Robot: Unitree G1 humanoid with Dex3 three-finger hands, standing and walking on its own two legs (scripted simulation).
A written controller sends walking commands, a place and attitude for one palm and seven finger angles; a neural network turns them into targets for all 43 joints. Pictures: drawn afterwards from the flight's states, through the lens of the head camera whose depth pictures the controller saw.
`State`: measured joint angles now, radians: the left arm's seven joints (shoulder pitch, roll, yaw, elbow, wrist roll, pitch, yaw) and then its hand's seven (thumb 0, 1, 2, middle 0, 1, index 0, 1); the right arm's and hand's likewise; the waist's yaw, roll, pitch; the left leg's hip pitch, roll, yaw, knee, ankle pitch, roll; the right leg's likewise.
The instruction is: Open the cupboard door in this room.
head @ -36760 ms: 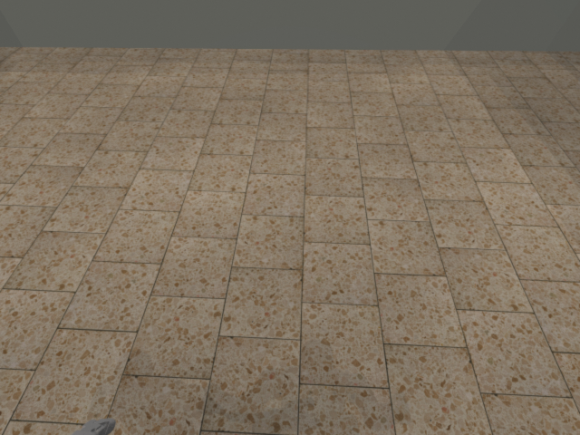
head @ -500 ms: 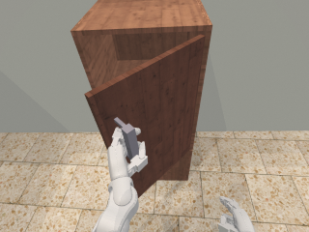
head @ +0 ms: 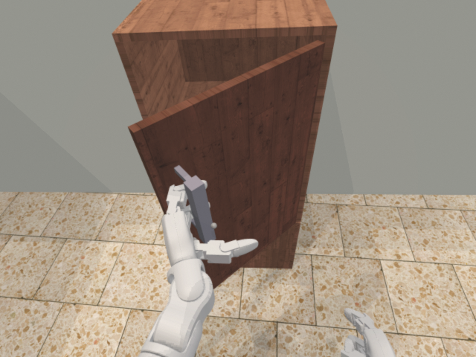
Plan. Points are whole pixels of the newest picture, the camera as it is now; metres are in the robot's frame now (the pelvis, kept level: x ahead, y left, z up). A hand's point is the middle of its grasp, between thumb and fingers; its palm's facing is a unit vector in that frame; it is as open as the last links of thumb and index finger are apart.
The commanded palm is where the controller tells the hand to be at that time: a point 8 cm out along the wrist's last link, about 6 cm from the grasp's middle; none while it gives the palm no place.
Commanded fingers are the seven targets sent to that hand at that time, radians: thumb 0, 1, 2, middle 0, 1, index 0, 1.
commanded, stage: open thumb and fingers to let go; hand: left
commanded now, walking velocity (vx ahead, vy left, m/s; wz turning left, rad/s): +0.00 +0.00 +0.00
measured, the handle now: (194, 206) +0.35 +0.09 +0.08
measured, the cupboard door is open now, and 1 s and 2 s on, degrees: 43 44 44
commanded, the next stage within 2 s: slide the hand sideways off the handle in 0.26 s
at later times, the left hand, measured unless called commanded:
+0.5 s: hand (208, 239) +0.29 +0.06 +0.08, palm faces -0.05 -1.00 -0.06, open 15.8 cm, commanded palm +0.27 +0.09 +0.08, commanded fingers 0.00 -0.50 0.30 -0.15 -0.30 -0.15 -0.30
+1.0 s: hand (194, 259) +0.25 +0.08 +0.08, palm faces -0.09 -1.00 +0.01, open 16.3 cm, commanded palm +0.23 +0.14 +0.08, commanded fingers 0.00 -0.50 0.30 -0.15 -0.30 -0.15 -0.30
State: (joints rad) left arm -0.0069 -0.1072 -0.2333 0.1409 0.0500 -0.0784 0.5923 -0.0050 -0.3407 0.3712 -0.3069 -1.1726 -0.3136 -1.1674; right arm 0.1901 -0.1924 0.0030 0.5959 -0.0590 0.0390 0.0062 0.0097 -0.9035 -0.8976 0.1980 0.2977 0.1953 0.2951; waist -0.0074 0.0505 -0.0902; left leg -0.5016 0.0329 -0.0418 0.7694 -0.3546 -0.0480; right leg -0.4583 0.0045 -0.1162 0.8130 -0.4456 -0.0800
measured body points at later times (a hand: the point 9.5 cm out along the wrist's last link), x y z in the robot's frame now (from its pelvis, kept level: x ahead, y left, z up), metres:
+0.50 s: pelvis -0.01 +0.03 +0.00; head +0.00 +0.01 +0.45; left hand +0.28 +0.12 +0.08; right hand +0.17 -0.18 -0.10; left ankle +0.02 +0.17 -0.71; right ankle -0.01 -0.06 -0.71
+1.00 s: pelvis +0.00 +0.04 +0.00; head +0.01 +0.03 +0.45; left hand +0.25 +0.13 +0.08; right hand +0.16 -0.18 -0.09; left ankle +0.02 +0.17 -0.71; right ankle -0.01 -0.06 -0.71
